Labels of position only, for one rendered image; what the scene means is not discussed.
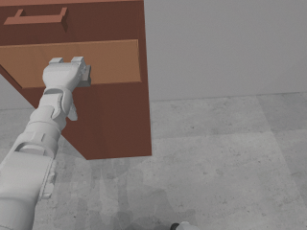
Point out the handle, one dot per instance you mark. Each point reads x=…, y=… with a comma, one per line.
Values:
x=36, y=25
x=85, y=80

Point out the right robot shin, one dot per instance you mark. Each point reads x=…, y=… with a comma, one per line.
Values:
x=184, y=223

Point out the robot left upper arm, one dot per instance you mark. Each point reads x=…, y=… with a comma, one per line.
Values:
x=25, y=180

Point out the robot left forearm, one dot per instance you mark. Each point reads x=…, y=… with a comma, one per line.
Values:
x=43, y=131

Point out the drawer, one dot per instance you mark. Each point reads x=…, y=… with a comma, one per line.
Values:
x=111, y=61

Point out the cabinet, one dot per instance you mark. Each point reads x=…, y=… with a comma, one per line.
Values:
x=113, y=119

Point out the robot left hand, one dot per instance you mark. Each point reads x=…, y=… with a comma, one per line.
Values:
x=67, y=75

